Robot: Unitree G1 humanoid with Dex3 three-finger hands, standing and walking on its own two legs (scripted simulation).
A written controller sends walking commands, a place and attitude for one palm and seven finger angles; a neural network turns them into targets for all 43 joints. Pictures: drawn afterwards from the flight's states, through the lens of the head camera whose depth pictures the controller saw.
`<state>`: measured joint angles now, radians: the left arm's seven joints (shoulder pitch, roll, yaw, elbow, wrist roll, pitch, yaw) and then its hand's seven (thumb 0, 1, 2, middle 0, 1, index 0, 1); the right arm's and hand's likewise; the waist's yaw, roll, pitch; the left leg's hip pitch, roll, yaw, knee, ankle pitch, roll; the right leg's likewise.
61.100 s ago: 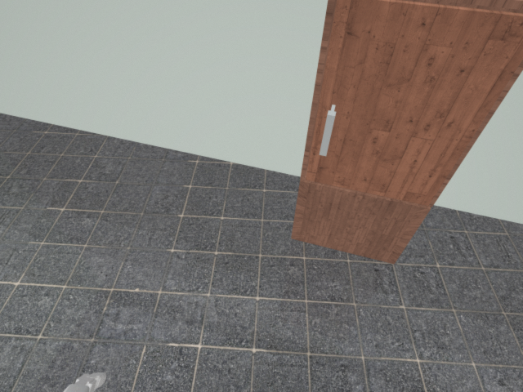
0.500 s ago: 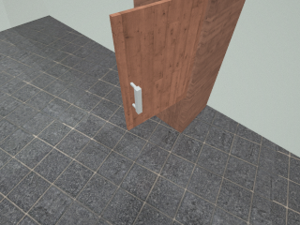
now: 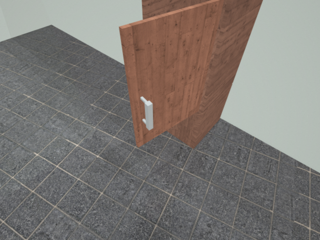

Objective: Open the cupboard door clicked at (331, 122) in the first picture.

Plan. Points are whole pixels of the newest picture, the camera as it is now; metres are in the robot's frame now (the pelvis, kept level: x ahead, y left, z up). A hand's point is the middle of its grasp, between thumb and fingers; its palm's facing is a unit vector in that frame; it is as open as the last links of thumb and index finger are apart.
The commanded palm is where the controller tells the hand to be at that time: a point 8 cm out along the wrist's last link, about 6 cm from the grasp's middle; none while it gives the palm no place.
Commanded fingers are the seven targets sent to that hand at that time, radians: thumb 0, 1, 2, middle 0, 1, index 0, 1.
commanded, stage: let the arm hang, fingers relaxed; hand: left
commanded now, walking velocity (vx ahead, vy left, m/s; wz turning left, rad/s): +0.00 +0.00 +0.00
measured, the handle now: (146, 113) +0.60 +0.09 -0.10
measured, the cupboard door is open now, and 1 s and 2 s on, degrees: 78 78 78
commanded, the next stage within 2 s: look to check the result in 0.06 s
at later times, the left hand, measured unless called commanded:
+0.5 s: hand out of the picture +0.02 +0.17 -0.17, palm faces +0.03 -0.98 -0.19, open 7.4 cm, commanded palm none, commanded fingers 0.00 0.90 0.90 -0.20 -0.30 -0.20 -0.30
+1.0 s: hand out of the picture +0.04 +0.18 -0.17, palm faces +0.02 -0.98 -0.22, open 7.4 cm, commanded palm none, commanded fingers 0.00 0.90 0.90 -0.20 -0.30 -0.20 -0.30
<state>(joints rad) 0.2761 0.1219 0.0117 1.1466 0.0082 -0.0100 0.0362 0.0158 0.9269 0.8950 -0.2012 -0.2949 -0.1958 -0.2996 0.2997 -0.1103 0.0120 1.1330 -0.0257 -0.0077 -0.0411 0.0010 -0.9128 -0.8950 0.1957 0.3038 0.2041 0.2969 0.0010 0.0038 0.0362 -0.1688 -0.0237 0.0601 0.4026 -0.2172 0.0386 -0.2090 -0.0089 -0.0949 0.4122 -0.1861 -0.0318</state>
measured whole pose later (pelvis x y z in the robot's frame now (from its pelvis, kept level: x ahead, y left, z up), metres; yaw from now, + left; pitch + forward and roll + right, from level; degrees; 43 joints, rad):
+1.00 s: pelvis +0.03 +0.00 +0.00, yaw +0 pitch -2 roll +0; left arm 0.21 0.18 0.01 1.15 0.01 -0.02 0.03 0.01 0.91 0.90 -0.20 -0.29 -0.20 -0.30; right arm 0.22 -0.19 0.01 1.15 -0.02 -0.01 -0.04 0.00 -0.91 -0.89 0.20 0.30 0.20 0.30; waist 0.00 0.01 0.06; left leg -0.09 -0.02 0.05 0.34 -0.23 0.03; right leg -0.13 0.00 -0.10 0.36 -0.20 -0.03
